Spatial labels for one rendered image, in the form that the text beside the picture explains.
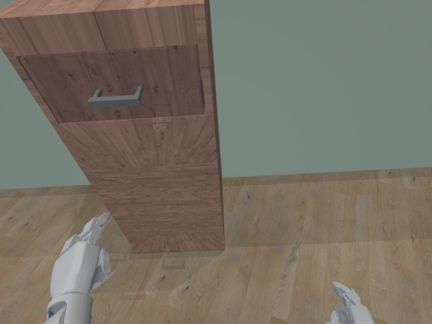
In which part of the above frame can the robot left forearm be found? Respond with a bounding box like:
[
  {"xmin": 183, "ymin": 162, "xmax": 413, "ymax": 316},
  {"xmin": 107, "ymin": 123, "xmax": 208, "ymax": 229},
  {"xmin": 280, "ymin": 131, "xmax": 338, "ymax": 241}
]
[{"xmin": 43, "ymin": 292, "xmax": 93, "ymax": 324}]

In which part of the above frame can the handle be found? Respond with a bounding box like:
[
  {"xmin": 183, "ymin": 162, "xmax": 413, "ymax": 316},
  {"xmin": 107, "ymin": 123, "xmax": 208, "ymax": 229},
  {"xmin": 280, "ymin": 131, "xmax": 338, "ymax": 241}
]
[{"xmin": 87, "ymin": 86, "xmax": 143, "ymax": 108}]

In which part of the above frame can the left robot hand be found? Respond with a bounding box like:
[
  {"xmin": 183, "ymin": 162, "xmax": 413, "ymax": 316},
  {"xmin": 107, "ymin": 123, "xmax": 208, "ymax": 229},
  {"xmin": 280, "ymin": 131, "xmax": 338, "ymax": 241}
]
[{"xmin": 50, "ymin": 212, "xmax": 113, "ymax": 299}]

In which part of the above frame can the right robot hand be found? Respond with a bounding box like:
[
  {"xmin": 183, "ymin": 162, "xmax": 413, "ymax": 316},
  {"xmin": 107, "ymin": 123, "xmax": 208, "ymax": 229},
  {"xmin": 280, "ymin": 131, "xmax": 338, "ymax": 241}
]
[{"xmin": 326, "ymin": 281, "xmax": 375, "ymax": 324}]

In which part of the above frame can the cabinet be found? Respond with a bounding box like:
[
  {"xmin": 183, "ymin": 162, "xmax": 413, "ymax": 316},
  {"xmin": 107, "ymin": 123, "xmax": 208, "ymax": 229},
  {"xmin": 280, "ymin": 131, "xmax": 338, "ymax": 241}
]
[{"xmin": 0, "ymin": 0, "xmax": 225, "ymax": 254}]

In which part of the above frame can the drawer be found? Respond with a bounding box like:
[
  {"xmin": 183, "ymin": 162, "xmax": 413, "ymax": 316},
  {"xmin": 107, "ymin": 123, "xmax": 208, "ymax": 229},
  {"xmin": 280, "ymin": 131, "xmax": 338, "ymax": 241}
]
[{"xmin": 20, "ymin": 44, "xmax": 205, "ymax": 123}]

